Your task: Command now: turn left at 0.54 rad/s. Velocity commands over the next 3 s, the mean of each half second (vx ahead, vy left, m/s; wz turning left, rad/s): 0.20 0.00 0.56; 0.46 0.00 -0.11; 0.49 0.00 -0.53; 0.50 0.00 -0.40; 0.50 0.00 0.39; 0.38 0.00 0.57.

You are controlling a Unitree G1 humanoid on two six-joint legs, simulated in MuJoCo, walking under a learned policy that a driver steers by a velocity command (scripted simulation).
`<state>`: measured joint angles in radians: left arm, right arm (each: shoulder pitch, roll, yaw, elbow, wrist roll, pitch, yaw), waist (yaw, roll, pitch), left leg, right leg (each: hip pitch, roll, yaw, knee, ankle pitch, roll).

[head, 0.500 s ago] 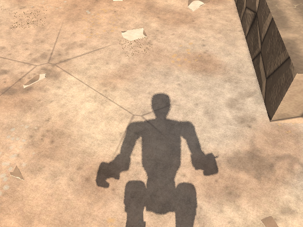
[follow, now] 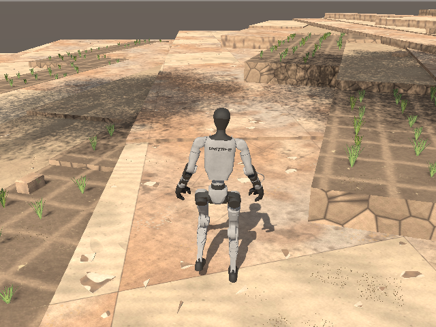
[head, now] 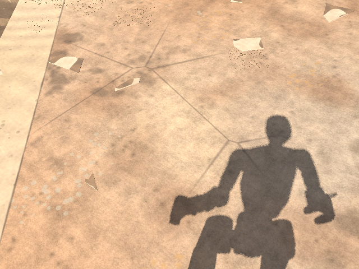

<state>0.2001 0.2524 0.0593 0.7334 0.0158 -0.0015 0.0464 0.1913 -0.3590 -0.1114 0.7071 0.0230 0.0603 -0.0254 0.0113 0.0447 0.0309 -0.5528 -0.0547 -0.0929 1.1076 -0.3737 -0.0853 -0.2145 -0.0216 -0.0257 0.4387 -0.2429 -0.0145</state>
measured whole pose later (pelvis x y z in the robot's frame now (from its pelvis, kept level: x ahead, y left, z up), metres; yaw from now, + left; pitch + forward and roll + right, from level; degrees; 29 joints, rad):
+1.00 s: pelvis +0.34 +0.10 +0.00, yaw +11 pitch +1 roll -1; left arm 0.34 0.27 0.05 0.78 -0.01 -0.07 -0.01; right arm 0.17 -0.30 -0.04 0.65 -0.02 -0.09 0.00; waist 0.05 0.04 0.03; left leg -0.64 0.09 -0.08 0.89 -0.18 -0.04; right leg -0.17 0.11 0.08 0.32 -0.17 -0.09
